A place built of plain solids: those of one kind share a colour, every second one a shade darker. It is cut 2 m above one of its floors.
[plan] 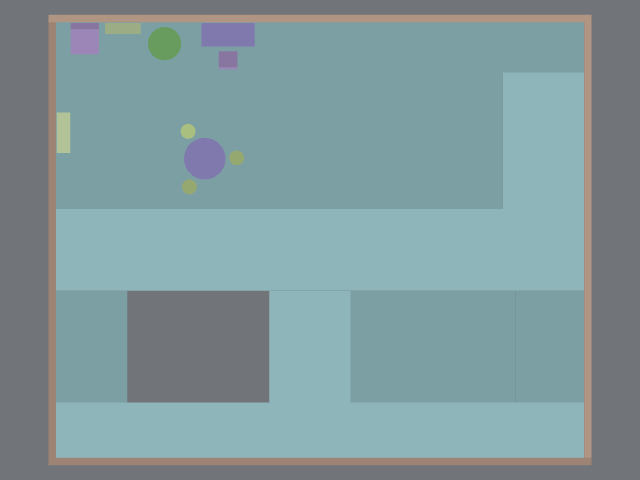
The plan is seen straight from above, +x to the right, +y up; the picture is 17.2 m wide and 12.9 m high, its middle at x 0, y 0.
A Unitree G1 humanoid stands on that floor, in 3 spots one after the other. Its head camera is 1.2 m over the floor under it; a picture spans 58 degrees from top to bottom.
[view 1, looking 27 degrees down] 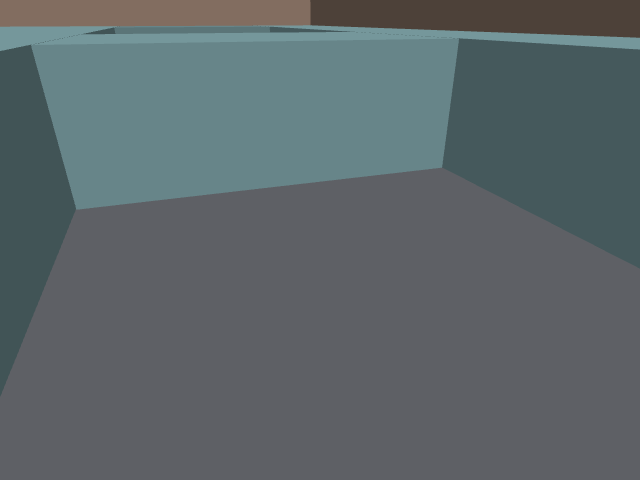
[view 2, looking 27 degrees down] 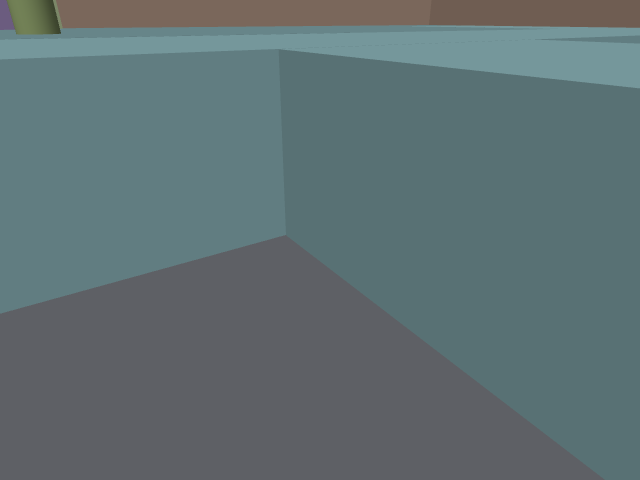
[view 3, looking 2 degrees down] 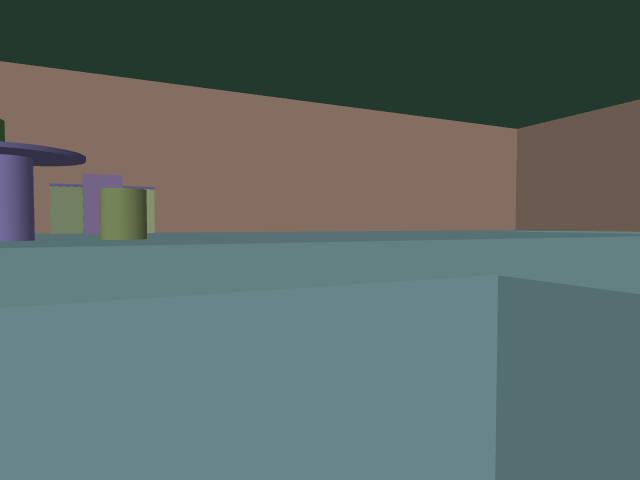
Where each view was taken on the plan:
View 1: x -4.60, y -2.08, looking -19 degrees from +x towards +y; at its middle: ground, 2.64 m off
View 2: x -2.50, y -3.52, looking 57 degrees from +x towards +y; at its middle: floor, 2.35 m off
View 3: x -2.29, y -2.22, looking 65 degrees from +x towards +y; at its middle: floor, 3.84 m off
